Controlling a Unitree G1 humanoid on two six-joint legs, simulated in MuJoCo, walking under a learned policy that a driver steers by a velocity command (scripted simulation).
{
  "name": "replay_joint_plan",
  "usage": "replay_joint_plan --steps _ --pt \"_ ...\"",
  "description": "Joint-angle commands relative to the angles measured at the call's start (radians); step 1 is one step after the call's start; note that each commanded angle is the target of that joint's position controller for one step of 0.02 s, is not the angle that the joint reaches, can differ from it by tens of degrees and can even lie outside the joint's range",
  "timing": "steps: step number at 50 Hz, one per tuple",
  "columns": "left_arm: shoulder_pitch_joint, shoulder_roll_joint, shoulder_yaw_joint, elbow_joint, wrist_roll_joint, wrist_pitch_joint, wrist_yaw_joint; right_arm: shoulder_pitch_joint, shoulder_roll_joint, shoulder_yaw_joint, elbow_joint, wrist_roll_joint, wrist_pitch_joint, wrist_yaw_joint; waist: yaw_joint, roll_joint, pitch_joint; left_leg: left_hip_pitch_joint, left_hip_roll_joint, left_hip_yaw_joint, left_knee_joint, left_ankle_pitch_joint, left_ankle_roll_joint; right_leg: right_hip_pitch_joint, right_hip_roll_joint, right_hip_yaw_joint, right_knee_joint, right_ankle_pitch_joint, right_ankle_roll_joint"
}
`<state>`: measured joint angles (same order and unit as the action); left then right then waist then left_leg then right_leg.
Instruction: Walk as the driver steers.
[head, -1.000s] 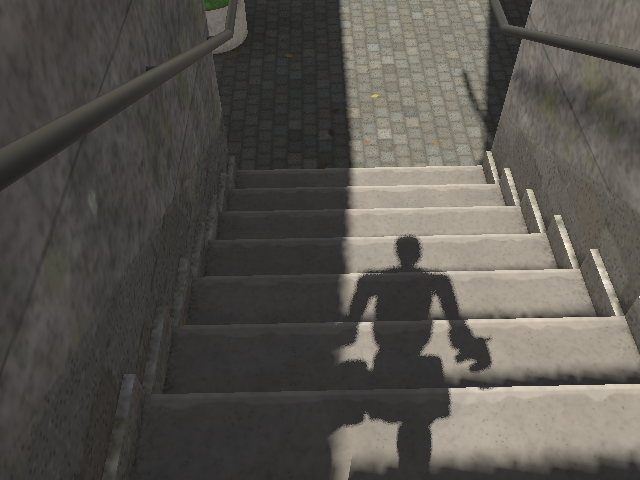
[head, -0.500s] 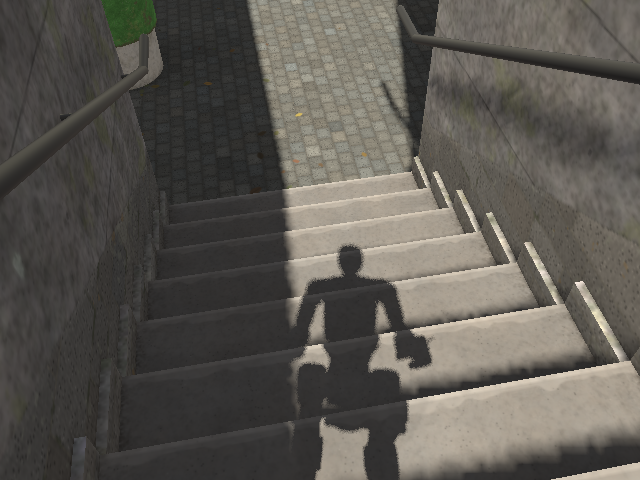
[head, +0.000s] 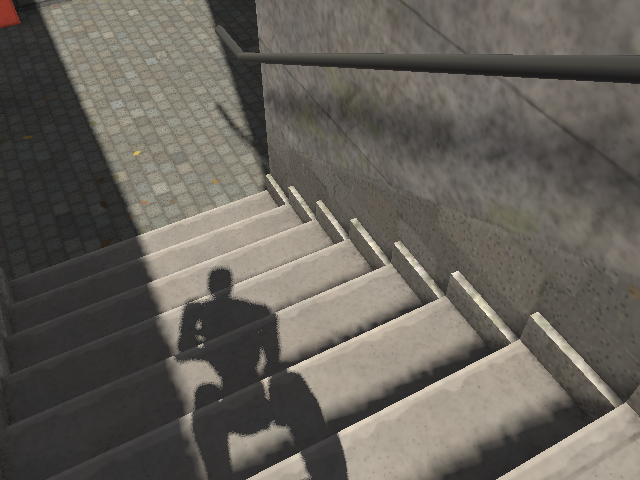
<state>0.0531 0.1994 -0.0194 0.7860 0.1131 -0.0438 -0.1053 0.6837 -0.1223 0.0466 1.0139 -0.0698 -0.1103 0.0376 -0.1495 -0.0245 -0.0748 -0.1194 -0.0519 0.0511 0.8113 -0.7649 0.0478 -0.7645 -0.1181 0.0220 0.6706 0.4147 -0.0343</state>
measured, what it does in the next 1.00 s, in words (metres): goes down, turning left: right foot 0.17 m lower, then left foot 0.17 m lower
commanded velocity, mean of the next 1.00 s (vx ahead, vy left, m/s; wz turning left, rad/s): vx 0.32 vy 0.00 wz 0.35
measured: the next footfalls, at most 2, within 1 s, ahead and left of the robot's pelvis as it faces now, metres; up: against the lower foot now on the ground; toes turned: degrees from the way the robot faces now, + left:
right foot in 0.12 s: +0.23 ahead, -0.14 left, -0.17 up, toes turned -6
left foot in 0.68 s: +0.51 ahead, +0.16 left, -0.34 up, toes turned +18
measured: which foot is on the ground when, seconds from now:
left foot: down 0.00-0.12, up 0.14-0.66, down 0.68-1.00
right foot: up 0.00-0.10, down 0.12-0.70, up 0.72-1.00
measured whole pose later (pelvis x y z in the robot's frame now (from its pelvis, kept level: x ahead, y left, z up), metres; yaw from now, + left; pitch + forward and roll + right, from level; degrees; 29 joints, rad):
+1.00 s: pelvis +0.50 +0.07 -0.29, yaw +24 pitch +3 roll +0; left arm 0.11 0.20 -0.02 0.79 0.11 -0.08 -0.04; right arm 0.48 -0.18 0.01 0.97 -0.09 -0.12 0.05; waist -0.10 -0.01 -0.05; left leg -0.41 -0.11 -0.05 0.71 -0.35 0.11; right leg -0.76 -0.09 0.02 1.20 -0.14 0.01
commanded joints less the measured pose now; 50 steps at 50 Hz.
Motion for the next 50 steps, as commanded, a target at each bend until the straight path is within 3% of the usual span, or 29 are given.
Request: replay_joint_plan --steps 1,4,5,6,7,8,9,10,11,13,14,15,18,20,22,27,31,32,34,35,36,37,38,40,42,44,46,48,50 --pt "-0.189 0.077 0.006 -0.093 -0.026 0.002 0.007 0.023 -0.180 -0.035 -0.010 0.013 -0.014 -0.007 0.001 0.054 0.227 -0.151 0.217 -0.256 -0.158 0.590 0.191 0.138 0.024 -0.050 -0.139 -0.110 0.018" --pt "-0.088 0.091 0.017 -0.022 -0.033 -0.002 0.023 0.022 -0.189 -0.049 0.052 0.017 0.017 -0.016 0.018 0.021 0.214 0.059 0.205 -0.241 0.010 0.741 0.148 0.290 0.011 -0.057 -0.402 -0.131 0.010" --pt "0.092 0.112 0.034 0.054 -0.035 -0.012 0.029 0.000 -0.212 -0.050 0.082 -0.017 0.036 0.003 0.092 -0.008 0.165 -0.065 0.178 -0.201 0.208 0.726 0.122 0.591 0.002 -0.051 -0.440 0.027 -0.008" --pt "0.298 0.149 0.070 0.158 -0.112 -0.004 0.075 0.001 -0.149 -0.065 0.071 0.053 0.076 -0.066 0.188 0.026 0.129 -0.226 0.083 -0.106 0.555 0.654 0.116 0.832 0.021 -0.107 -0.397 0.007 0.009" --pt "0.472 0.222 0.078 0.195 -0.116 -0.012 0.091 0.040 -0.101 -0.077 0.082 0.080 0.076 -0.094 0.218 -0.141 0.007 -0.589 -0.041 -0.016 0.969 -0.121 0.061 1.230 -0.121 -0.016 -0.133 0.653 -0.032" --pt "0.525 0.231 0.088 0.197 -0.133 -0.007 0.086 0.125 -0.094 -0.068 0.031 0.134 0.061 -0.115 0.202 -0.195 -0.255 -0.792 0.025 -0.112 1.171 -0.172 0.040 1.524 -0.311 0.137 0.129 0.882 -0.109" --pt "0.488 0.186 0.088 0.175 -0.137 0.002 0.082 0.016 -0.147 -0.078 -0.011 0.136 0.049 -0.120 0.256 -0.117 -0.335 -0.878 0.076 -0.097 1.145 -0.068 0.038 1.483 -0.338 0.203 0.037 0.544 -0.171" --pt "0.510 0.192 0.078 0.188 0.010 -0.006 0.033 -0.025 -0.072 -0.023 -0.062 -0.006 0.033 0.011 0.278 -0.120 -0.431 -0.815 0.139 -0.155 1.109 0.035 0.022 1.318 -0.366 0.312 -0.129 -0.082 -0.317" --pt "0.430 0.178 0.090 0.188 0.025 -0.007 0.021 -0.111 -0.094 -0.040 -0.059 0.017 0.018 0.030 0.247 0.014 -0.063 -0.917 0.157 -0.153 0.992 0.197 0.013 0.996 -0.292 0.294 -0.233 -0.416 -0.298" --pt "0.300 0.048 0.049 0.154 0.008 -0.032 0.039 -0.153 -0.098 -0.048 -0.034 -0.023 0.006 0.019 0.127 0.040 0.138 -0.691 0.229 -0.196 0.523 0.576 0.043 0.518 -0.199 0.156 -0.336 -0.432 -0.230" --pt "0.298 -0.021 0.028 0.141 -0.024 -0.054 0.056 -0.209 -0.143 -0.061 -0.030 -0.031 0.008 0.030 0.132 0.002 0.151 -0.602 0.231 -0.177 0.300 0.682 0.044 0.418 -0.190 0.101 -0.412 -0.381 -0.237" --pt "0.283 0.011 0.032 0.139 -0.041 -0.063 0.060 -0.237 -0.130 -0.062 -0.026 -0.026 0.015 0.039 0.128 -0.044 0.123 -0.539 0.211 -0.168 0.259 0.702 0.035 0.395 -0.194 0.086 -0.445 -0.343 -0.275" --pt "0.195 0.100 0.062 0.109 0.004 -0.069 0.063 -0.132 -0.059 -0.033 -0.015 -0.030 0.013 0.080 0.037 0.037 0.056 -0.375 0.177 -0.131 0.264 0.817 -0.003 0.290 -0.167 -0.047 -0.281 -0.007 -0.264" --pt "0.317 0.034 0.041 0.166 -0.017 -0.085 0.097 -0.271 -0.090 -0.033 -0.067 -0.023 0.012 0.074 0.126 0.016 0.110 -0.625 0.227 -0.208 0.010 1.072 -0.030 0.522 -0.180 -0.030 -0.194 -0.189 -0.215" --pt "0.418 0.017 0.020 0.212 0.001 -0.086 0.111 -0.331 -0.107 -0.036 -0.066 -0.010 0.025 0.075 0.151 -0.026 0.113 -0.550 0.209 -0.171 -0.126 1.341 -0.024 0.488 -0.121 -0.108 -0.103 -0.388 -0.164" --pt "0.514 0.032 0.006 0.228 0.010 -0.065 0.132 -0.591 -0.117 -0.039 -0.192 -0.031 0.059 0.048 0.218 -0.015 0.210 -0.502 0.199 -0.085 -0.282 1.206 -0.004 0.494 -0.198 -0.044 -0.010 -0.580 -0.101" --pt "0.530 0.099 0.042 0.239 -0.022 -0.040 0.151 -0.631 -0.133 -0.055 -0.185 -0.044 0.064 0.031 0.259 0.003 0.270 -0.440 0.172 -0.020 -0.449 1.051 -0.004 0.582 -0.235 -0.027 0.089 -0.615 -0.056" --pt "0.546 0.104 0.049 0.250 -0.012 -0.031 0.152 -0.589 -0.151 -0.071 -0.152 -0.040 0.061 0.020 0.250 0.021 0.249 -0.352 0.160 -0.001 -0.491 1.088 0.001 0.591 -0.214 -0.065 0.184 -0.572 -0.030" --pt "0.495 0.148 0.071 0.242 0.001 -0.013 0.105 -0.216 -0.262 -0.139 -0.011 -0.019 0.040 -0.020 0.089 0.089 0.056 0.218 0.105 0.083 -0.570 1.401 0.033 0.431 -0.068 -0.206 0.573 -0.598 0.059" --pt "0.538 0.020 0.041 0.206 -0.018 -0.005 0.052 -0.016 -0.399 -0.179 0.006 -0.002 0.038 -0.024 0.042 0.242 -0.251 0.776 0.265 -0.082 -0.245 1.890 0.250 0.133 0.047 -0.229 0.978 -1.030 0.136" --pt "0.473 0.005 0.033 0.118 -0.038 -0.016 0.005 0.116 -0.450 -0.194 0.028 0.020 0.044 -0.014 -0.010 0.308 -0.475 1.062 0.409 -0.314 -0.115 2.063 0.418 -0.092 0.095 -0.126 1.352 -1.381 0.163" --pt "0.229 0.075 0.049 0.022 -0.084 -0.036 -0.002 0.151 -0.385 -0.185 0.032 0.015 0.029 -0.022 -0.093 0.189 -0.348 0.984 0.441 -0.399 -0.191 1.845 0.389 -0.357 0.076 -0.090 1.400 -1.379 0.154" --pt "0.125 0.105 0.053 -0.038 -0.099 -0.050 0.023 0.063 -0.348 -0.182 0.002 0.022 0.028 -0.023 -0.081 0.149 -0.208 0.722 0.458 -0.416 -0.283 1.392 0.366 -0.417 0.020 -0.052 1.379 -1.351 0.126" --pt "0.235 0.095 0.044 0.006 -0.060 -0.051 0.091 -0.110 -0.249 -0.132 -0.036 -0.006 0.036 0.020 0.093 0.068 0.047 0.057 0.442 -0.400 -0.381 0.999 0.338 -0.248 -0.034 0.032 1.227 -1.135 0.059" --pt "0.312 -0.021 0.009 0.047 -0.007 -0.038 0.106 -0.337 -0.115 -0.071 -0.119 0.002 0.010 0.027 0.207 0.022 0.159 -0.429 0.285 -0.349 -0.530 0.533 0.268 -0.001 -0.066 0.084 0.799 -0.719 -0.013" --pt "0.261 0.016 0.021 0.051 0.004 -0.032 0.076 -0.409 -0.151 -0.062 -0.160 0.034 -0.015 0.015 0.181 0.063 0.138 -0.580 0.198 -0.271 -0.583 0.399 0.260 0.168 -0.001 -0.006 0.514 -0.494 -0.014" --pt "0.251 0.011 0.010 0.054 -0.016 -0.028 0.058 -0.353 -0.207 -0.067 -0.134 0.003 -0.023 0.012 0.183 0.118 0.077 -0.632 0.160 -0.294 -0.488 0.388 0.244 0.285 0.023 -0.024 0.496 -0.435 0.007" --pt "0.325 0.045 0.011 0.057 -0.001 -0.037 0.057 -0.338 -0.221 -0.060 -0.134 -0.030 -0.029 0.011 0.212 0.075 0.060 -0.669 0.134 -0.320 -0.337 0.469 0.260 0.340 0.041 -0.046 0.597 -0.418 0.033" --pt "0.292 0.078 0.019 0.004 0.005 -0.032 0.087 -0.319 -0.246 -0.065 -0.139 -0.027 -0.037 0.016 0.211 0.083 0.064 -0.629 0.149 -0.429 -0.243 0.452 0.289 0.312 0.071 -0.052 0.662 -0.631 0.078"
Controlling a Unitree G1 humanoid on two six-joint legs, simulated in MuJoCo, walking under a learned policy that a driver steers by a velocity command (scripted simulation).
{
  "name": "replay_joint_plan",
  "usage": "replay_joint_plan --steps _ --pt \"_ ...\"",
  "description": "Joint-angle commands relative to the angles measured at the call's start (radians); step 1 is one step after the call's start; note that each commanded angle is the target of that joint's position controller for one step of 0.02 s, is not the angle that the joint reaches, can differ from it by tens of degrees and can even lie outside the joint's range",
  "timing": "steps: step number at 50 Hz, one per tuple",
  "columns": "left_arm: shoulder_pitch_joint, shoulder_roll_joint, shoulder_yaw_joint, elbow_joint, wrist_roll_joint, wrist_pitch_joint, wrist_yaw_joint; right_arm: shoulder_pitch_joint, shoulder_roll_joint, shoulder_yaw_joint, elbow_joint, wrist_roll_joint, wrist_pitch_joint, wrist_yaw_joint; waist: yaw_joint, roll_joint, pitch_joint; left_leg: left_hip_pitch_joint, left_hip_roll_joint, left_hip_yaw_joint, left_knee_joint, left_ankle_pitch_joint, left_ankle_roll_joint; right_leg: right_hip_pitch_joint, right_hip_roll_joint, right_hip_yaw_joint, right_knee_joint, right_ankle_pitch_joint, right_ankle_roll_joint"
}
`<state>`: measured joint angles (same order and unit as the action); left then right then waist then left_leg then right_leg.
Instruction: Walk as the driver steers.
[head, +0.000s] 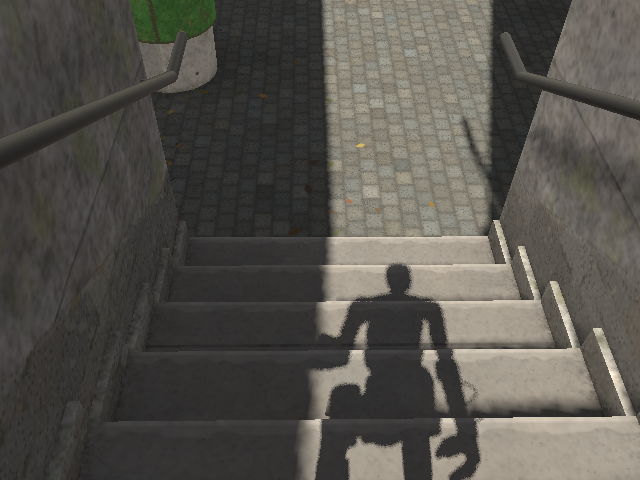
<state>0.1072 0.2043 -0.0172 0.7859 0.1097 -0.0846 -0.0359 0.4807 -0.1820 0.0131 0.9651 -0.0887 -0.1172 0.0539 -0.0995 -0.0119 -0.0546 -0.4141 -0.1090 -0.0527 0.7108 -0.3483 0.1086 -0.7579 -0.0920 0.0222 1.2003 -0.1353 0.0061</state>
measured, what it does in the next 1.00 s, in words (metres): goes down: right foot, then left foot 0.17 m lower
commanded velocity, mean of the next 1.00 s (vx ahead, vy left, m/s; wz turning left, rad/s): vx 0.47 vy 0.00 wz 0.19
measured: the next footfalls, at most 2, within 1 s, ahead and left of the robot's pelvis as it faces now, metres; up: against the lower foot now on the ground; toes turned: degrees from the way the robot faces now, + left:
right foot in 0.10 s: +0.07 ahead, -0.13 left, +0.00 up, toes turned +5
left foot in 0.52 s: +0.34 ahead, +0.10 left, -0.17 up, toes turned +13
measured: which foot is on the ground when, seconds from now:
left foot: down 0.00-0.12, up 0.14-0.50, down 0.52-1.00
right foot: up 0.00-0.08, down 0.10-0.52, up 0.54-1.00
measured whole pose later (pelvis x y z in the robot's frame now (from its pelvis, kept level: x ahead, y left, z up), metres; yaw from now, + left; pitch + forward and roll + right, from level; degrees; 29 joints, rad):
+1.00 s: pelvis +0.53 +0.00 -0.26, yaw +8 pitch +1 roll +5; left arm 0.08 0.24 -0.02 0.90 0.09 -0.05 -0.07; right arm 0.57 -0.15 0.04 1.05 -0.09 -0.10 0.02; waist -0.10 -0.06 -0.02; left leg -0.12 -0.02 0.13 1.09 -0.92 0.00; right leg -0.44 -0.11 0.01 0.43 0.30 -0.03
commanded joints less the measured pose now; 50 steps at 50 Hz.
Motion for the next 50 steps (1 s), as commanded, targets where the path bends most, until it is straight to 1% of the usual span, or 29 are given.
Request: replay_joint_plan --steps 1,2,4,5,6,7,8,10,12,14,16,21,23,25,26,27,28,29,30,31,33,36,37,38,39,44,47,49,50 --pt "0.209 0.091 0.021 -0.018 0.004 0.007 0.039 -0.076 -0.159 -0.025 -0.073 -0.011 -0.032 -0.001 0.146 0.074 0.043 -0.242 0.231 -0.392 -0.095 0.049 0.241 0.235 0.050 -0.030 0.120 -0.187 0.050" --pt "0.176 0.090 0.015 -0.043 0.001 0.002 0.053 -0.056 -0.161 -0.029 -0.071 -0.014 -0.035 -0.003 0.119 0.075 0.034 -0.114 0.268 -0.470 -0.035 0.118 0.254 0.152 0.054 0.002 0.070 -0.272 0.060" --pt "-0.015 0.090 0.002 -0.112 -0.076 -0.015 0.060 -0.061 -0.214 -0.066 -0.069 0.036 -0.022 0.009 0.037 0.054 0.028 0.103 0.270 -0.567 -0.017 0.150 0.283 0.106 0.107 0.036 -0.433 -0.529 0.076" --pt "0.234 0.083 0.012 -0.038 -0.086 -0.037 0.069 -0.168 -0.227 -0.071 -0.113 0.019 -0.019 0.023 0.155 0.063 -0.045 -0.029 0.194 -0.491 0.142 0.286 0.272 0.417 0.163 -0.057 -0.455 -0.329 0.059" --pt "0.527 0.142 0.043 0.066 -0.074 -0.056 0.092 -0.220 -0.157 -0.061 -0.136 0.000 -0.034 0.039 0.269 -0.072 -0.109 -0.345 0.097 -0.368 0.473 0.361 0.197 0.796 0.116 0.041 -0.452 -0.238 -0.018" --pt "0.533 0.285 0.056 0.056 -0.064 -0.075 0.077 -0.064 0.042 -0.011 -0.169 0.003 -0.051 0.063 0.138 -0.355 -0.152 -0.747 -0.091 -0.140 0.809 -0.246 0.053 1.000 -0.215 0.640 -0.571 0.450 -0.362" --pt "0.567 0.265 0.074 0.061 -0.016 -0.067 0.047 -0.237 -0.086 -0.034 -0.237 0.024 -0.052 0.047 0.234 -0.073 0.012 -1.081 -0.067 -0.219 0.936 -0.273 -0.010 1.010 -0.337 0.871 -0.589 0.606 -0.442" --pt "0.404 0.109 0.043 0.087 -0.029 -0.038 0.006 -0.258 -0.083 -0.031 -0.202 0.038 0.013 0.008 0.155 0.024 0.047 -1.133 0.045 -0.201 0.925 -0.046 -0.066 0.870 -0.248 0.549 -0.507 0.430 -0.322" --pt "0.256 -0.073 -0.006 0.080 -0.029 -0.019 0.016 -0.031 -0.053 -0.002 -0.080 -0.028 0.032 0.012 0.018 -0.001 0.060 -0.739 0.143 -0.135 0.721 0.239 -0.087 0.462 -0.108 0.295 -0.518 0.264 -0.149" --pt "0.141 -0.036 -0.015 0.017 -0.024 -0.045 0.041 -0.100 -0.065 0.008 -0.073 -0.056 0.019 0.061 0.028 0.013 0.084 -0.442 0.180 -0.066 0.517 0.635 -0.070 0.103 0.014 0.104 -0.551 -0.038 -0.133" --pt "0.273 0.033 -0.014 0.049 -0.028 -0.074 0.070 -0.318 -0.103 0.008 -0.122 -0.030 0.016 0.074 0.139 0.055 0.043 -0.295 0.165 0.026 0.235 0.947 -0.070 0.079 0.074 -0.001 -0.477 -0.258 -0.148" --pt "0.405 0.178 -0.007 0.129 -0.031 -0.058 0.003 -0.547 -0.141 0.017 -0.218 -0.006 0.036 0.044 0.171 -0.015 0.141 -0.065 0.120 0.127 -0.007 0.593 -0.098 0.206 -0.047 0.142 -0.442 -0.138 -0.194" --pt "0.352 0.207 0.003 0.131 -0.049 -0.048 0.004 -0.483 -0.152 0.021 -0.214 -0.014 0.048 0.034 0.156 -0.023 0.171 -0.075 0.146 0.070 -0.160 0.469 -0.089 0.392 -0.078 0.187 -0.343 -0.049 -0.182" --pt "0.305 0.215 0.012 0.145 -0.027 -0.027 -0.015 -0.096 -0.234 -0.022 -0.096 -0.009 0.036 0.016 0.032 0.060 0.092 0.321 0.110 0.149 -0.367 0.574 -0.063 0.421 -0.003 0.113 0.004 0.101 -0.139" --pt "0.343 0.193 0.002 0.169 0.008 -0.023 -0.044 0.258 -0.275 -0.060 0.020 -0.035 0.033 -0.001 -0.102 0.218 0.032 0.700 0.183 0.079 -0.392 0.761 0.048 0.217 0.081 0.044 0.467 -0.018 -0.042" --pt "0.482 0.040 -0.017 0.177 -0.018 -0.022 -0.071 0.280 -0.293 -0.064 0.019 -0.044 0.039 -0.002 -0.002 0.238 -0.250 1.056 0.376 -0.129 -0.012 1.278 0.260 -0.053 0.145 0.015 0.778 -0.631 0.005" --pt "0.445 0.023 -0.028 0.123 -0.029 -0.027 -0.088 0.277 -0.308 -0.084 -0.009 -0.048 0.042 0.008 -0.021 0.080 -0.272 1.110 0.448 -0.273 -0.006 1.278 0.315 -0.231 0.111 0.066 0.772 -0.605 -0.008" --pt "0.325 0.060 -0.021 0.058 -0.046 -0.029 -0.088 0.159 -0.302 -0.089 -0.031 -0.016 0.039 0.016 -0.016 0.080 -0.141 0.986 0.466 -0.331 -0.129 0.842 0.317 -0.418 0.085 0.041 0.714 -0.532 -0.015" --pt "0.190 0.132 0.005 0.011 -0.043 -0.032 -0.060 0.003 -0.201 -0.059 -0.093 0.014 0.035 0.013 0.011 -0.014 -0.026 0.704 0.454 -0.350 -0.259 0.454 0.284 -0.411 0.031 0.071 0.422 -0.299 -0.025" --pt "0.159 0.112 0.009 0.021 -0.021 -0.040 -0.026 -0.114 -0.068 -0.014 -0.103 0.002 0.019 0.003 0.087 -0.070 0.048 0.455 0.408 -0.286 -0.297 0.385 0.244 -0.304 -0.045 0.112 0.208 -0.114 -0.042" --pt "0.158 0.113 0.012 0.072 -0.003 -0.013 -0.026 -0.138 -0.067 -0.004 -0.097 0.004 0.005 -0.008 0.138 0.031 0.139 0.000 0.367 -0.216 -0.399 0.392 0.285 0.019 -0.076 0.078 -0.079 0.048 -0.046" --pt "0.251 0.016 -0.024 0.109 0.006 0.014 -0.043 -0.043 -0.171 -0.032 -0.056 -0.010 -0.025 -0.016 0.161 0.001 0.025 -0.141 0.299 -0.147 -0.260 0.423 0.262 0.216 -0.016 0.026 -0.060 0.185 -0.021" --pt "0.206 0.106 0.042 0.093 -0.089 0.040 0.010 -0.005 -0.203 -0.086 -0.004 0.149 -0.005 -0.057 0.168 0.036 0.028 0.070 0.320 -0.168 -0.190 0.527 0.182 0.101 -0.008 0.080 -0.207 0.379 -0.011" --pt "0.141 0.131 0.049 0.079 -0.087 0.045 0.026 0.033 -0.186 -0.077 0.002 0.150 0.008 -0.073 0.123 0.041 0.036 0.137 0.323 -0.184 -0.146 0.482 0.158 0.035 -0.001 0.105 -0.252 0.390 -0.019" --pt "0.066 0.052 -0.015 0.092 0.012 0.024 -0.023 0.026 -0.032 0.007 -0.029 -0.014 -0.034 -0.061 0.060 0.008 0.074 0.207 0.293 -0.097 -0.109 0.221 0.130 -0.119 -0.095 0.165 -0.458 0.600 -0.006" --pt "-0.089 0.081 -0.001 0.024 -0.015 0.025 -0.043 0.083 -0.054 0.025 0.031 -0.035 -0.014 -0.023 0.059 0.068 0.152 -0.151 0.287 -0.077 -0.078 -0.009 0.125 0.304 -0.002 0.009 -0.501 0.538 -0.035" --pt "-0.178 0.103 0.002 0.022 -0.029 0.030 -0.037 0.120 -0.111 0.007 0.059 -0.007 -0.001 -0.048 0.005 0.044 0.217 0.119 0.339 -0.109 0.046 0.069 0.085 0.178 -0.021 0.024 -0.688 0.416 -0.027" --pt "-0.133 0.104 0.014 0.065 -0.022 0.019 -0.026 0.165 -0.149 -0.012 0.075 0.014 0.025 -0.050 -0.016 0.008 0.207 0.217 0.312 -0.065 0.179 0.202 0.062 0.297 0.002 -0.067 -0.853 0.366 -0.038" --pt "0.081 0.111 0.027 0.150 -0.028 0.009 -0.021 0.118 -0.177 -0.017 0.075 0.000 0.044 -0.028 0.078 -0.032 0.175 0.153 0.296 -0.016 0.364 0.250 0.033 0.523 0.008 -0.087 -0.922 0.494 -0.053"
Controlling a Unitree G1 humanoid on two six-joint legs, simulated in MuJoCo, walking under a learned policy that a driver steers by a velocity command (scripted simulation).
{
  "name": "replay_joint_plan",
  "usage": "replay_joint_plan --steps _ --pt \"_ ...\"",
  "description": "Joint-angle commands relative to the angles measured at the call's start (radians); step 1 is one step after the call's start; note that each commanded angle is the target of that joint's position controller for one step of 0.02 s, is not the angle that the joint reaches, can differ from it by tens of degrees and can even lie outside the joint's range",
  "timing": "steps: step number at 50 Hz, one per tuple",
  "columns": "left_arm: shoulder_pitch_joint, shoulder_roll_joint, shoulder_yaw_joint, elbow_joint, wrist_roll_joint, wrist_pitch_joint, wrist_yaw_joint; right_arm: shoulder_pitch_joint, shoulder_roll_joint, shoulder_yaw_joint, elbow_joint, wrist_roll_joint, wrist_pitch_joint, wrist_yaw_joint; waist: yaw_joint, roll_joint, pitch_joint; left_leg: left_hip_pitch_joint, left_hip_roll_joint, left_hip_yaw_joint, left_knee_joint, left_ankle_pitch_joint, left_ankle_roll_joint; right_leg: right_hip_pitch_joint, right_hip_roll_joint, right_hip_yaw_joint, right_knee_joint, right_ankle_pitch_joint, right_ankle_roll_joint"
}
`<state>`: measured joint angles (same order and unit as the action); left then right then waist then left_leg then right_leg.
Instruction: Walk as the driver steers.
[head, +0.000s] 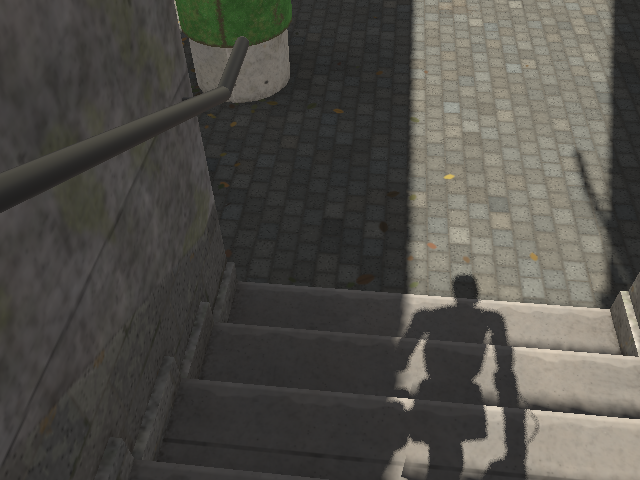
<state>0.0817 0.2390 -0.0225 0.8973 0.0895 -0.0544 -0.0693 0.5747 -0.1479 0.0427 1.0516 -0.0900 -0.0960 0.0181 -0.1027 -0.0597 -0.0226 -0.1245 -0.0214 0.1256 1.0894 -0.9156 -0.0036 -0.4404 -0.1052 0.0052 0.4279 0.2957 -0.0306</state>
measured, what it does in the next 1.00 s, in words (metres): goes down, turning right: right foot 0.17 m lower, then left foot 0.17 m lower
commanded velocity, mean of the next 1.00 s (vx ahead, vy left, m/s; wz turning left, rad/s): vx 0.15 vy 0.00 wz -0.45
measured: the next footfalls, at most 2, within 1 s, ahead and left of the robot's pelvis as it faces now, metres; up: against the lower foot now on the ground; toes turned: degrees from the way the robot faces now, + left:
right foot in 0.02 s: +0.15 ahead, -0.12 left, -0.17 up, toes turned -7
left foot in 0.54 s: +0.46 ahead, +0.08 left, -0.34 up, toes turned -16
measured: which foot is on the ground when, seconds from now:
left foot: down 0.00-0.04, up 0.06-0.52, down 0.54-1.00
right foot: up 0.00-0.00, down 0.02-0.56, up 0.58-1.00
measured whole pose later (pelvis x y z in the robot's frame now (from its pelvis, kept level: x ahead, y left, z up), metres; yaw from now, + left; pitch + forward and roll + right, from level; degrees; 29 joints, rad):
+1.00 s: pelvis +0.31 +0.05 -0.23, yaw -29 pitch +3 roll +1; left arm 0.33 0.17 -0.06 0.66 -0.02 -0.05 -0.08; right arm 0.42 -0.15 0.08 0.95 -0.06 -0.10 0.09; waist -0.08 -0.01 -0.02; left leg -0.42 0.05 0.25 0.52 -0.16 0.07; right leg -0.93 -0.12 0.11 1.91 -0.52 0.15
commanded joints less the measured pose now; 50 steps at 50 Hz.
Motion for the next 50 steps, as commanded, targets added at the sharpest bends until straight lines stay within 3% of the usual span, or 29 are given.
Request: replay_joint_plan --steps 1,2,3,4,5,6,7,8,10,13,14,15,18,19,21,22,24,26,27,28,29,30,32,34,35,37,39,44,50 --pt "0.404 0.158 0.083 0.136 -0.013 -0.036 0.020 0.025 -0.231 -0.049 0.002 -0.045 0.037 0.058 0.201 0.006 0.044 -0.267 0.155 -0.127 0.223 0.944 0.103 0.563 0.055 -0.119 -0.074 0.167 -0.060" --pt "0.727 0.238 0.122 0.188 0.009 -0.031 0.014 0.066 -0.099 -0.022 -0.002 -0.029 0.028 0.090 0.306 -0.207 -0.209 -0.593 0.021 -0.050 0.812 0.456 0.006 1.069 -0.073 -0.007 0.227 0.608 -0.304" --pt "0.741 0.283 0.125 0.176 0.004 -0.026 0.011 0.031 -0.065 -0.013 -0.086 -0.007 0.024 0.133 0.278 -0.233 -0.410 -0.829 -0.022 -0.090 1.050 0.072 -0.031 1.324 -0.206 0.248 0.269 0.686 -0.431" --pt "0.713 0.265 0.129 0.152 0.016 -0.034 0.021 -0.238 -0.154 -0.039 -0.195 0.033 0.014 0.122 0.341 -0.060 -0.201 -1.061 -0.016 -0.098 1.073 0.061 -0.049 1.195 -0.233 0.322 0.203 0.689 -0.396" --pt "0.576 0.253 0.127 0.128 -0.026 -0.046 0.018 -0.360 -0.166 -0.038 -0.290 0.047 0.003 0.091 0.293 -0.042 -0.132 -1.172 0.022 -0.126 0.981 0.134 -0.036 1.012 -0.261 0.379 0.118 0.243 -0.386" --pt "0.411 0.159 0.089 0.077 -0.041 -0.037 0.003 -0.323 -0.171 -0.036 -0.301 0.037 -0.004 0.056 0.200 0.076 -0.024 -1.099 0.110 -0.207 0.759 0.295 -0.004 0.700 -0.292 0.390 0.050 -0.043 -0.349" --pt "0.278 0.125 0.069 0.055 -0.026 -0.042 -0.004 -0.267 -0.145 -0.037 -0.277 0.046 -0.008 0.023 0.096 0.110 0.077 -0.883 0.151 -0.235 0.654 0.373 0.016 0.288 -0.301 0.365 0.009 -0.008 -0.382" --pt "0.163 0.004 0.022 0.002 -0.006 -0.062 0.017 -0.265 -0.086 -0.019 -0.264 0.019 -0.010 0.009 0.040 0.138 0.136 -0.687 0.216 -0.273 0.325 0.610 0.043 0.002 -0.224 0.277 -0.066 0.026 -0.330" --pt "0.122 0.064 0.033 -0.031 -0.042 -0.091 0.039 -0.256 -0.076 -0.027 -0.253 -0.002 0.010 0.006 0.014 0.011 0.044 -0.427 0.145 -0.161 0.066 0.870 0.025 -0.197 -0.074 0.172 -0.059 0.066 -0.333" --pt "0.143 0.143 0.050 -0.087 0.006 -0.105 0.058 -0.173 -0.101 -0.027 -0.241 -0.003 0.012 0.035 0.014 0.052 -0.053 -0.274 0.078 -0.103 0.092 1.051 -0.014 -0.282 0.016 0.128 0.191 0.149 -0.246" --pt "0.246 0.078 0.029 -0.050 0.011 -0.110 0.080 -0.268 -0.115 -0.027 -0.280 -0.008 0.005 0.032 0.087 0.047 -0.022 -0.473 0.118 -0.200 0.024 1.149 -0.045 -0.122 -0.002 0.212 0.259 0.005 -0.203" --pt "0.416 0.063 0.020 -0.003 -0.031 -0.104 0.100 -0.411 -0.148 -0.034 -0.322 -0.028 0.011 0.032 0.176 0.024 -0.007 -0.782 0.119 -0.226 -0.072 1.157 -0.055 0.160 -0.020 0.298 0.347 -0.098 -0.224" --pt "0.729 0.028 0.032 0.093 -0.044 -0.077 0.118 -0.640 -0.105 -0.021 -0.372 -0.035 0.031 0.041 0.326 -0.008 0.021 -1.268 0.135 -0.288 -0.170 1.041 -0.074 0.555 -0.076 0.571 0.525 -0.134 -0.255" --pt "0.636 -0.009 0.019 0.036 -0.064 -0.065 0.122 -0.617 -0.094 -0.006 -0.330 -0.027 0.036 0.060 0.316 0.065 0.027 -1.079 0.143 -0.284 -0.460 1.340 -0.043 0.364 -0.008 0.519 0.529 -0.368 -0.230" --pt "0.389 0.069 0.019 -0.034 0.019 -0.039 0.060 -0.540 -0.076 0.002 -0.368 0.012 0.052 0.052 0.154 -0.006 0.049 -0.351 0.093 -0.154 -0.401 1.510 0.001 -0.374 0.070 0.412 0.423 -0.689 -0.231" --pt "0.338 0.108 0.026 -0.073 0.028 -0.035 0.042 -0.476 -0.115 -0.009 -0.360 0.023 0.061 0.052 0.117 0.013 0.054 -0.217 0.085 -0.144 -0.348 1.470 -0.004 -0.491 0.076 0.417 0.433 -0.815 -0.221" --pt "0.372 0.095 0.016 -0.086 -0.002 -0.042 0.044 -0.401 -0.172 -0.032 -0.343 0.018 0.055 0.047 0.122 -0.005 0.082 -0.147 0.085 -0.133 -0.503 1.322 -0.006 -0.380 0.080 0.474 0.528 -0.794 -0.199" --pt "0.364 0.125 0.012 -0.075 -0.044 -0.038 0.048 -0.334 -0.234 -0.069 -0.305 0.057 0.048 0.033 0.109 0.024 0.107 -0.040 0.077 -0.097 -0.826 1.296 0.048 -0.232 0.082 0.498 0.651 -0.631 -0.153" --pt "0.401 0.161 0.014 -0.071 -0.034 -0.037 0.024 -0.219 -0.345 -0.129 -0.286 0.070 0.043 0.012 0.056 0.022 0.020 0.161 0.108 -0.079 -0.847 1.284 0.136 -0.220 0.117 0.452 0.820 -0.541 -0.072" --pt "0.701 -0.041 -0.019 -0.014 -0.040 -0.052 -0.005 -0.173 -0.383 -0.148 -0.304 0.035 0.041 0.008 0.177 0.278 -0.386 0.631 0.329 -0.195 -0.354 2.040 0.404 -0.422 0.240 0.189 1.277 -0.901 0.050" --pt "0.715 0.010 -0.014 -0.086 -0.063 -0.032 0.007 -0.189 -0.378 -0.150 -0.326 0.019 0.045 0.055 0.127 0.362 -0.514 0.722 0.533 -0.426 -0.409 2.094 0.537 -0.683 0.292 0.084 1.769 -1.339 0.089" --pt "0.539 0.069 0.011 -0.155 -0.070 0.003 0.020 -0.106 -0.320 -0.134 -0.297 -0.009 0.042 0.063 0.069 0.207 -0.393 0.557 0.536 -0.458 -0.483 1.931 0.461 -0.781 0.244 0.076 1.901 -1.238 0.103" --pt "0.317 0.036 -0.005 -0.256 -0.041 0.028 0.057 -0.254 -0.250 -0.108 -0.322 0.072 0.015 0.049 0.128 0.093 -0.153 0.124 0.492 -0.400 -0.704 1.092 0.370 -0.794 0.130 0.044 1.758 -1.022 0.124" --pt "0.462 -0.041 -0.026 -0.228 -0.059 0.052 0.042 -0.281 -0.202 -0.087 -0.302 0.015 -0.013 0.014 0.204 0.084 -0.005 -0.315 0.445 -0.291 -0.859 0.940 0.335 -0.482 0.072 0.044 1.739 -0.864 0.139" --pt "0.510 -0.049 -0.026 -0.211 -0.061 0.056 0.020 -0.233 -0.220 -0.091 -0.277 0.031 -0.024 0.016 0.197 0.106 0.038 -0.365 0.379 -0.239 -0.873 0.804 0.290 -0.471 0.081 0.013 1.717 -0.909 0.139" --pt "0.497 -0.029 -0.021 -0.232 -0.067 0.056 -0.011 -0.210 -0.252 -0.093 -0.279 0.043 -0.032 0.000 0.161 0.114 0.006 -0.316 0.358 -0.229 -0.860 0.738 0.251 -0.486 0.110 -0.009 1.739 -0.925 0.128" --pt "0.429 -0.068 -0.045 -0.249 -0.063 0.059 0.011 -0.129 -0.178 -0.066 -0.223 0.000 -0.020 0.000 0.094 0.096 0.021 -0.087 0.391 -0.321 -0.804 0.730 0.260 -0.755 0.053 0.139 1.647 -0.641 0.101" --pt "0.394 -0.029 -0.045 -0.258 -0.104 0.031 -0.028 -0.226 -0.147 -0.002 -0.194 0.037 -0.019 0.069 0.114 0.123 0.016 -0.163 0.328 -0.268 -0.837 0.549 0.151 -0.677 -0.017 0.096 1.572 -0.682 0.194" --pt "0.366 -0.053 -0.053 -0.252 -0.116 0.002 -0.017 -0.103 -0.168 0.002 -0.122 0.044 -0.015 0.062 0.051 0.142 -0.013 -0.088 0.349 -0.281 -0.827 0.542 0.114 -0.594 -0.020 0.110 1.462 -0.901 0.180"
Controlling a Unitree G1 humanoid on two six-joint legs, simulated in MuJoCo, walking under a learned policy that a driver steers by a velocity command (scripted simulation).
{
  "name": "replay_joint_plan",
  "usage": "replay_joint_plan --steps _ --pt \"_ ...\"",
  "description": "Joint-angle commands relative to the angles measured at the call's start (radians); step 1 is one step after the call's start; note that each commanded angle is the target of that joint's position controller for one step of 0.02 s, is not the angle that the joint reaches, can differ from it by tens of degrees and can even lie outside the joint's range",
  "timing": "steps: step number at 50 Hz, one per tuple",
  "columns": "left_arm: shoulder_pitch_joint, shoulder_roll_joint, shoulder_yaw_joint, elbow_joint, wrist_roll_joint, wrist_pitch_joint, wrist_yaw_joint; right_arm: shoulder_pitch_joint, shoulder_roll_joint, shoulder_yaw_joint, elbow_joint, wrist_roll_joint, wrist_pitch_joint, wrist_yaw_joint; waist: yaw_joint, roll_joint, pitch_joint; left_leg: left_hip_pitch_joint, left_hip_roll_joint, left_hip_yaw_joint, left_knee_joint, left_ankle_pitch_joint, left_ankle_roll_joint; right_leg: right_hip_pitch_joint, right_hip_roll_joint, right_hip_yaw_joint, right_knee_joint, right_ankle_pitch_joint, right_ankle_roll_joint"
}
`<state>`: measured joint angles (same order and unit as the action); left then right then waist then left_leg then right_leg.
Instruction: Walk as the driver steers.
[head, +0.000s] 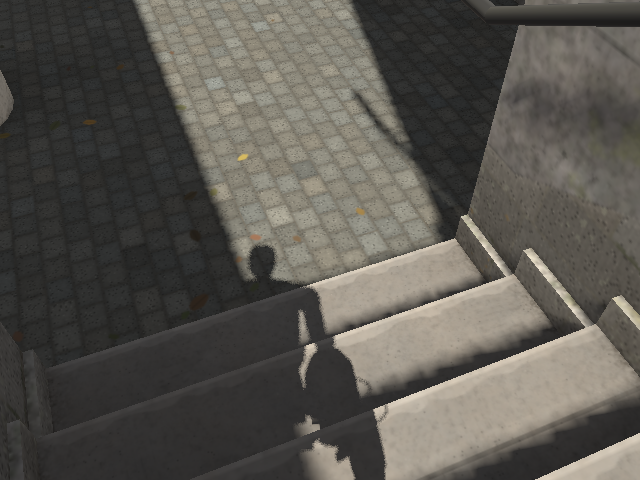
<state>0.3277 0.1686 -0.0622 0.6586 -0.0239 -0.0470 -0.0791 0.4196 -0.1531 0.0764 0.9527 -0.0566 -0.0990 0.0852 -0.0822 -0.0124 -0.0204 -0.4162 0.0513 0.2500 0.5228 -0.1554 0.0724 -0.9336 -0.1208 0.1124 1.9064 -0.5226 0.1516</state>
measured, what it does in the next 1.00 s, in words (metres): steps on the spot: right foot 0.17 m higher, then right foot 0.17 m higher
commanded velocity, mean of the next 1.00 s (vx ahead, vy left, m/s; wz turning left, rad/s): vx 0.00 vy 0.00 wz -0.04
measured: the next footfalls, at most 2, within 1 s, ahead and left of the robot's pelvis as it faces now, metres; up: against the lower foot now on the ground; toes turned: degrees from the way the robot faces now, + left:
right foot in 0.10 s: -0.03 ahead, -0.17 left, +0.17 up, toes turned -3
right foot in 0.90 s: -0.08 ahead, -0.14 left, +0.17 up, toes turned -4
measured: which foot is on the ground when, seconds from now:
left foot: down 0.00-0.94, up 0.96-1.00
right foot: up 0.00-0.08, down 0.10-0.58, up 0.60-0.88, down 0.90-1.00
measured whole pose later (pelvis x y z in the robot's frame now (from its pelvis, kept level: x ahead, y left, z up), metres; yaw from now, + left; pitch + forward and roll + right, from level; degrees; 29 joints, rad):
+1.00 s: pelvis -0.06 -0.07 +0.03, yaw -3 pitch -1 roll -2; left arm 0.26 0.14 -0.07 0.67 0.03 0.05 0.04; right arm 0.37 -0.26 -0.08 0.80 0.02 0.03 -0.02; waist 0.02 0.06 -0.08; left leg -0.41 -0.05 -0.23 0.61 -0.46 0.04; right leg -0.52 0.09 -0.10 1.42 -0.90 -0.11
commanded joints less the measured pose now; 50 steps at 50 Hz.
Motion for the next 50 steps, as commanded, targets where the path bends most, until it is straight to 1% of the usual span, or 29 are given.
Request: replay_joint_plan --steps 1,3,5,6,7,8,9,11,13,14,15,17,20,23,25,27,29,30,31,32,34,39,42,45,46,47,48,49,50 --pt "0.099 0.044 -0.002 -0.034 -0.011 -0.006 -0.016 0.018 -0.233 -0.051 -0.046 0.023 -0.017 0.001 0.058 0.089 -0.046 0.105 0.265 -0.321 -0.299 -0.227 0.031 0.092 0.062 -0.111 -0.030 -0.321 -0.005" --pt "0.059 0.043 -0.003 -0.041 -0.005 -0.004 -0.022 -0.042 -0.241 -0.061 -0.054 0.012 -0.019 0.001 0.068 0.094 -0.022 0.053 0.282 -0.282 -0.322 -0.137 0.027 0.255 0.082 -0.120 -0.142 -0.299 -0.039" --pt "0.020 0.032 -0.012 -0.038 0.011 -0.010 -0.033 -0.019 -0.205 -0.058 -0.034 0.048 -0.008 0.005 0.079 0.057 0.001 0.175 0.279 -0.292 -0.293 -0.074 0.016 0.251 0.076 -0.084 -0.506 -0.195 -0.118" --pt "-0.081 0.070 -0.016 -0.073 0.009 -0.014 -0.040 0.016 -0.220 -0.072 -0.044 0.070 0.001 0.004 0.033 0.021 0.018 0.254 0.237 -0.254 -0.260 -0.069 -0.010 0.198 0.077 -0.024 -0.713 -0.134 -0.194" --pt "-0.184 0.127 -0.010 -0.095 -0.004 -0.009 -0.043 0.047 -0.198 -0.072 -0.074 0.057 0.003 -0.005 -0.031 -0.044 0.002 0.281 0.160 -0.170 -0.215 -0.066 -0.052 0.198 0.068 0.036 -0.799 -0.013 -0.273" --pt "-0.206 0.119 -0.015 -0.085 -0.012 -0.013 -0.055 0.063 -0.129 -0.052 -0.089 0.037 0.001 -0.004 -0.032 -0.088 0.004 0.315 0.099 -0.104 -0.160 -0.031 -0.108 0.114 0.037 0.146 -0.904 -0.178 -0.332" --pt "-0.176 0.083 -0.025 -0.050 -0.006 -0.014 -0.059 0.069 -0.084 -0.037 -0.072 0.042 0.006 -0.001 -0.018 -0.041 0.033 0.304 0.101 -0.129 -0.178 0.006 -0.125 0.101 0.044 0.145 -0.913 -0.273 -0.335" --pt "-0.143 0.095 -0.032 -0.002 -0.003 -0.020 -0.067 0.087 -0.114 -0.038 -0.075 0.054 0.014 0.007 -0.006 -0.024 0.052 0.313 0.075 -0.153 -0.178 0.043 -0.160 0.051 0.045 0.164 -0.891 -0.406 -0.314" --pt "-0.168 0.120 -0.027 -0.002 0.029 -0.020 -0.063 0.043 -0.151 -0.044 -0.098 0.036 0.015 0.010 0.007 -0.022 0.064 0.289 0.056 -0.197 -0.197 0.068 -0.157 0.057 0.064 0.103 -0.851 -0.433 -0.275" --pt "-0.154 0.124 0.009 -0.010 0.026 0.041 0.064 0.091 -0.198 -0.098 -0.071 0.121 0.054 -0.041 0.040 -0.091 -0.095 0.279 0.144 -0.194 -0.152 0.565 -0.052 0.298 0.094 0.007 -0.780 -0.120 -0.285" --pt "-0.179 0.118 -0.002 -0.039 0.020 0.076 0.112 0.066 -0.235 -0.104 -0.102 0.097 0.079 -0.067 0.044 -0.072 -0.092 0.273 0.126 -0.164 -0.116 0.641 -0.023 0.285 0.100 0.046 -0.729 -0.032 -0.300" --pt "-0.178 0.066 -0.020 -0.061 0.021 0.095 0.132 -0.008 -0.243 -0.121 -0.128 0.077 0.111 -0.089 0.080 0.059 -0.073 0.270 0.125 -0.152 -0.116 0.654 0.005 0.268 0.107 0.035 -0.721 -0.013 -0.294" --pt "-0.187 0.089 -0.009 -0.032 0.041 0.119 0.142 0.015 -0.184 -0.116 -0.133 0.075 0.145 -0.088 0.056 0.051 0.012 0.233 0.071 -0.127 -0.116 0.347 0.006 0.152 0.120 0.041 -0.776 -0.285 -0.307" --pt "-0.161 0.154 0.013 -0.020 0.059 0.125 0.140 -0.060 -0.208 -0.137 -0.189 0.077 0.164 -0.086 0.103 -0.102 0.150 0.074 -0.017 -0.136 -0.104 -0.227 -0.002 0.094 0.081 0.197 -1.079 -0.591 -0.368" --pt "-0.183 0.174 0.025 -0.010 0.062 0.119 0.150 -0.077 -0.194 -0.144 -0.205 0.070 0.158 -0.074 0.102 -0.107 0.198 0.050 -0.042 -0.189 -0.027 -0.188 0.015 0.063 0.036 0.329 -1.181 -0.647 -0.412" --pt "-0.271 0.122 0.019 -0.019 0.047 0.108 0.146 0.018 -0.157 -0.138 -0.182 0.064 0.136 -0.065 0.019 -0.091 0.137 0.224 -0.033 -0.222 -0.033 -0.005 0.018 0.011 0.057 0.224 -1.024 -0.490 -0.408" --pt "-0.291 0.026 0.007 -0.018 0.041 0.105 0.137 0.199 -0.136 -0.124 -0.113 0.052 0.120 -0.068 -0.060 0.068 0.041 0.405 0.023 -0.265 -0.087 0.197 -0.004 0.009 0.168 -0.059 -0.597 -0.299 -0.348" --pt "-0.349 0.002 0.019 -0.043 0.028 0.106 0.135 0.292 -0.143 -0.109 -0.090 0.051 0.104 -0.080 -0.091 0.121 0.036 0.424 0.136 -0.432 -0.133 0.322 0.027 -0.054 0.217 -0.176 -0.225 -0.248 -0.306" --pt "-0.209 0.018 0.034 -0.049 0.010 0.090 0.119 0.196 -0.253 -0.127 -0.124 0.049 0.097 -0.084 0.030 0.185 -0.036 0.412 0.244 -0.591 -0.180 0.255 0.125 -0.029 0.237 -0.274 -0.084 -0.337 -0.245" --pt "-0.181 0.042 0.041 -0.028 0.035 0.084 0.119 0.126 -0.296 -0.145 -0.151 0.064 0.091 -0.083 0.041 0.197 -0.041 0.346 0.286 -0.668 -0.247 0.052 0.190 -0.038 0.206 -0.252 0.023 -0.281 -0.220" --pt "-0.222 0.074 0.054 -0.027 0.067 0.090 0.121 0.008 -0.259 -0.134 -0.187 0.064 0.086 -0.095 0.048 0.154 -0.019 0.218 0.242 -0.582 -0.307 -0.064 0.196 0.035 0.187 -0.214 0.078 -0.172 -0.201" --pt "-0.261 0.039 0.045 -0.072 0.071 0.125 0.115 0.009 -0.211 -0.117 -0.190 0.054 0.094 -0.134 0.026 0.075 -0.066 0.272 0.228 -0.548 -0.291 -0.005 0.217 -0.004 0.166 -0.139 0.180 -0.134 -0.175" --pt "-0.222 0.024 0.018 -0.099 0.055 0.121 0.104 0.010 -0.229 -0.130 -0.176 0.060 0.117 -0.141 0.025 0.170 -0.048 0.215 0.160 -0.432 -0.392 -0.142 0.139 0.192 0.161 -0.231 -0.268 -0.294 -0.209" --pt "-0.036 0.063 0.023 -0.078 0.053 0.116 0.087 -0.090 -0.280 -0.158 -0.204 0.112 0.110 -0.111 0.125 0.239 0.002 -0.156 0.168 -0.343 -0.489 -0.052 0.088 0.700 0.211 -0.205 -0.434 -0.261 -0.316" --pt "-0.034 0.071 0.022 -0.075 0.037 0.114 0.082 0.010 -0.245 -0.162 -0.170 0.102 0.132 -0.117 0.105 0.111 0.084 -0.122 0.109 -0.326 -0.404 -0.297 0.045 0.641 0.269 -0.163 -0.803 -0.413 -0.348" --pt "0.070 0.109 0.034 -0.029 0.052 0.111 0.079 -0.016 -0.185 -0.162 -0.199 0.082 0.143 -0.123 0.153 -0.122 0.157 -0.362 0.035 -0.282 -0.080 -0.469 -0.002 0.734 0.140 0.178 -0.916 -0.322 -0.418" --pt "0.211 0.171 0.051 0.002 0.035 0.108 0.106 -0.240 -0.198 -0.177 -0.326 0.055 0.124 -0.109 0.311 -0.321 0.224 -0.744 -0.080 -0.450 0.125 -0.677 -0.022 0.792 -0.096 0.770 -1.304 -0.236 -0.477" --pt "0.249 0.177 0.050 0.057 0.053 0.085 0.144 -0.340 -0.234 -0.193 -0.346 0.054 0.097 -0.098 0.326 -0.142 0.293 -0.727 -0.120 -0.806 0.181 -0.521 -0.008 0.682 -0.124 0.934 -1.403 -0.017 -0.474" --pt "0.112 0.188 0.055 0.072 0.083 0.079 0.164 -0.257 -0.187 -0.186 -0.338 0.088 0.079 -0.093 0.183 -0.111 0.246 -0.687 -0.157 -0.799 0.265 -0.406 -0.018 0.685 -0.155 0.828 -1.345 0.227 -0.455"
